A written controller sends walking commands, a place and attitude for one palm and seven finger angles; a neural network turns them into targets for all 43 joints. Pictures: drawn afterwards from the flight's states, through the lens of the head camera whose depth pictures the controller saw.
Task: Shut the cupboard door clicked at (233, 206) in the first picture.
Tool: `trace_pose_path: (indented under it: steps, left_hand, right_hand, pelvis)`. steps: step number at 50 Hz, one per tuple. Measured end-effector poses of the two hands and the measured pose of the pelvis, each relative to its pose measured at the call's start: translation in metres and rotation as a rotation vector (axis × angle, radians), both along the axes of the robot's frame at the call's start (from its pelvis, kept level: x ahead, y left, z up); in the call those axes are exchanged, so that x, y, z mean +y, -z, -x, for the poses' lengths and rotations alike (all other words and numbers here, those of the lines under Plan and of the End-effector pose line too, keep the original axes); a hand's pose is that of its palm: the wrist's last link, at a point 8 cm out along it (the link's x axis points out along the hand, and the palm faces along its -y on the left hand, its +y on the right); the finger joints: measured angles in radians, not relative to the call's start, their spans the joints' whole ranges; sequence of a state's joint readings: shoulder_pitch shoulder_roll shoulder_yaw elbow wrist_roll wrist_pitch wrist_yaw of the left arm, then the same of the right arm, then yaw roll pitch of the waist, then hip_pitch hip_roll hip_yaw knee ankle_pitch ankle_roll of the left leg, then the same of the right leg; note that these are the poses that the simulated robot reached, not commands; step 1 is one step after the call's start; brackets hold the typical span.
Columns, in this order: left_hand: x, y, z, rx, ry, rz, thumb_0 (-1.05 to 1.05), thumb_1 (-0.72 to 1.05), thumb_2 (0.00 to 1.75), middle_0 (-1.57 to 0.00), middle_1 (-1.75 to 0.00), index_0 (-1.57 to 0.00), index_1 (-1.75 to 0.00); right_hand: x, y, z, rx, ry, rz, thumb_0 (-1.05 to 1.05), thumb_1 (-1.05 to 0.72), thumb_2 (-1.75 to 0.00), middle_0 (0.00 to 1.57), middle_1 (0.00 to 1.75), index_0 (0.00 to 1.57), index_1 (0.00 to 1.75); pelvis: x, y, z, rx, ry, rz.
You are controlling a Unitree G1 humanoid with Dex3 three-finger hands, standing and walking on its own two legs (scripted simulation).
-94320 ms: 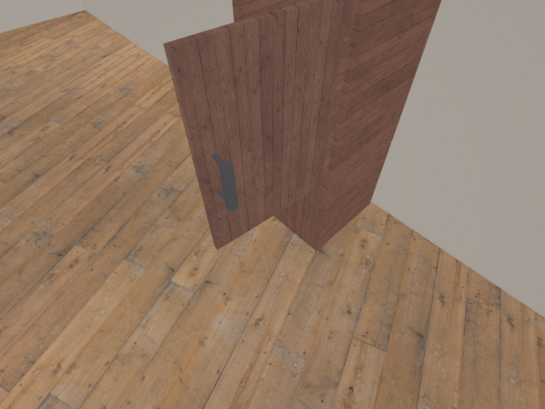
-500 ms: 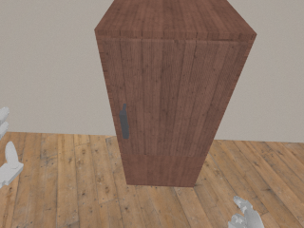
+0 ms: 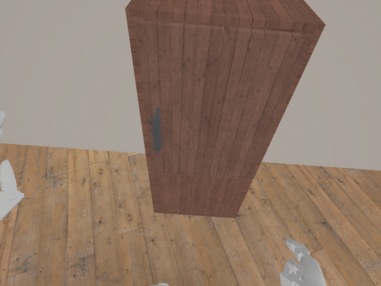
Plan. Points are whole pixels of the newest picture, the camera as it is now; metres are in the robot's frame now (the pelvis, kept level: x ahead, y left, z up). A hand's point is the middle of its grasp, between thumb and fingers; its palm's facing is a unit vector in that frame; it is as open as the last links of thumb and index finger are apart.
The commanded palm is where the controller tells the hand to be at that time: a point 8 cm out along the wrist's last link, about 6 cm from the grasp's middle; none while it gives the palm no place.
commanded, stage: step back with the hand held close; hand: left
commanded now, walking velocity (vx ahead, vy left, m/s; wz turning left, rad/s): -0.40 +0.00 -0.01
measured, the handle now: (157, 129) +0.57 +0.13 -0.04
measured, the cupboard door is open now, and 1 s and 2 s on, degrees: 0 0 0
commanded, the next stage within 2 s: stop stepping back and stand still in 0.60 s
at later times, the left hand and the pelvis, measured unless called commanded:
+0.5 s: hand out of the picture +0.12 +0.31 +0.20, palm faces +0.50 -0.78 -0.37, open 7.4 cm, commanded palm +0.07 +0.32 +0.20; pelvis -0.07 +0.02 +0.02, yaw +1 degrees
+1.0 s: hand out of the picture +0.05 +0.33 +0.19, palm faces +0.46 -0.85 -0.26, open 7.4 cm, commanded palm -0.03 +0.35 +0.20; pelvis -0.18 +0.06 -0.03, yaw -1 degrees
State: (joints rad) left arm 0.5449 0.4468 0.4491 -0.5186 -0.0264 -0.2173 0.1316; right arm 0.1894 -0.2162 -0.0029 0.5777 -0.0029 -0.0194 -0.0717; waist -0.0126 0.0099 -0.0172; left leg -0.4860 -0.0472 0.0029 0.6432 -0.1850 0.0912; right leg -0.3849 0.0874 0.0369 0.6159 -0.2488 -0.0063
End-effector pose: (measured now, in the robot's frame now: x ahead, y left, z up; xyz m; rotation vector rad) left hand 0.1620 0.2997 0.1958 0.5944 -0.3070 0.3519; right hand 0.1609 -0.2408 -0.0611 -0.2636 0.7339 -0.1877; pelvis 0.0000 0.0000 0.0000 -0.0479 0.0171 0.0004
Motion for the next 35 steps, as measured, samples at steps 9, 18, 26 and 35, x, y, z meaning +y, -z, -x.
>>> trace_pose_path:
  steps: [9,18,26,35]
  left_hand:
    - [0.002,-0.004,0.031,-0.084,-0.030,0.025,0.02,0.89,0.90,-0.21,-0.31,-0.22,-0.30]
    - [0.037,-0.003,0.064,-0.060,-0.060,-0.007,0.02,0.89,0.90,-0.21,-0.31,-0.22,-0.30]
    - [0.039,-0.013,0.084,-0.123,-0.046,0.099,0.02,0.89,0.90,-0.21,-0.31,-0.21,-0.30]
    - [-0.004,-0.010,0.110,-0.127,0.183,0.059,0.02,0.89,0.90,-0.21,-0.31,-0.21,-0.30]
  right_hand:
    - [-0.012,0.002,0.030,0.052,0.002,0.026,0.01,-0.90,-0.90,0.20,0.30,0.20,0.30]
    - [0.017,-0.001,0.058,0.065,-0.004,0.050,0.01,-0.90,-0.90,0.20,0.30,0.20,0.30]
    - [0.057,-0.018,0.063,-0.017,-0.093,-0.015,0.01,-0.90,-0.90,0.20,0.30,0.20,0.30]
    - [0.042,-0.016,0.116,-0.086,-0.052,-0.032,0.01,-0.90,-0.90,0.20,0.30,0.21,0.30]
  pelvis:
    - [-0.001,0.001,0.020,0.001,-0.054,-0.003]
    - [0.019,-0.002,0.044,0.002,-0.080,0.054]
    - [0.021,-0.016,0.073,0.063,-0.003,0.063]
    - [0.013,-0.001,0.140,0.034,0.055,0.044]
